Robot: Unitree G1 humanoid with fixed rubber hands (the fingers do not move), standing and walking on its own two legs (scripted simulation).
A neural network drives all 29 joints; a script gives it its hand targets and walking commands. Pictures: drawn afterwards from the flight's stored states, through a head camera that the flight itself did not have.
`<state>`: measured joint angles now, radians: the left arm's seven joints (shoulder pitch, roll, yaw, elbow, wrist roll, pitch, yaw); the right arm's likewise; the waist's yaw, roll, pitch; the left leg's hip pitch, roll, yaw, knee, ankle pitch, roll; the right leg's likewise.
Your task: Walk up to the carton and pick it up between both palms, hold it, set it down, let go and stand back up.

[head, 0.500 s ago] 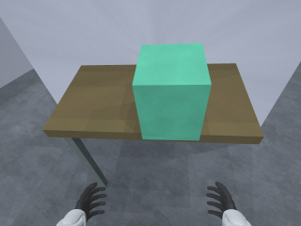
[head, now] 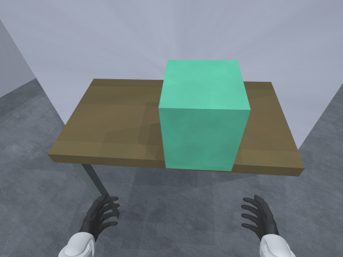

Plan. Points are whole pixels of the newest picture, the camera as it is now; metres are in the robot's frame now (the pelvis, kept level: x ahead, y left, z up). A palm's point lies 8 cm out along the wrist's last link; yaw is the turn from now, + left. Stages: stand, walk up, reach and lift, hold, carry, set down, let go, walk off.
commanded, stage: reach and lift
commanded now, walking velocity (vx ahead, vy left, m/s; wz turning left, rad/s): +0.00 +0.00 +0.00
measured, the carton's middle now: (200, 116) +0.49 -0.05 +0.04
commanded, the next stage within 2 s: none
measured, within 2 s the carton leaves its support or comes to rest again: neither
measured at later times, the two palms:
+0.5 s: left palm (97, 183) +0.28 +0.21 +0.04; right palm (266, 189) +0.26 -0.17 +0.04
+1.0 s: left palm (109, 159) +0.32 +0.18 +0.08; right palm (278, 167) +0.29 -0.20 +0.08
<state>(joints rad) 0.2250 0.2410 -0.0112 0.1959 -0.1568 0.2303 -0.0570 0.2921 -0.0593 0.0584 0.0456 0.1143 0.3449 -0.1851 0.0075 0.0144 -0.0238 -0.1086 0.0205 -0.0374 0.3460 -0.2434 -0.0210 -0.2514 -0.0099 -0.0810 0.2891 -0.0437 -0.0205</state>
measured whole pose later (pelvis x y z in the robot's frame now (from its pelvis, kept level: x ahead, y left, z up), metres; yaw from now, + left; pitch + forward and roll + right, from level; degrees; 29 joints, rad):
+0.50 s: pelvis +0.01 +0.01 +0.00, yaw +0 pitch -1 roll +0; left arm -0.03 0.22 0.01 0.12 -0.19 0.42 0.00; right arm 0.03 -0.13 0.01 -0.03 0.14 0.52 -0.16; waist -0.01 0.02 -0.01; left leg -0.04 0.01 -0.02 0.27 -0.21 -0.01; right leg -0.18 -0.02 -0.07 0.21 -0.01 0.00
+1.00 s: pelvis +0.00 +0.01 +0.00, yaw +0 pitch +2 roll +0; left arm -0.26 0.20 0.02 0.22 -0.18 0.53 0.04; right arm -0.20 -0.14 -0.07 0.07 0.14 0.61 -0.17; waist -0.04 0.01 -0.08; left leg -0.11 0.00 -0.03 0.26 -0.19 -0.01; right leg -0.25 -0.02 -0.07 0.20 0.01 -0.01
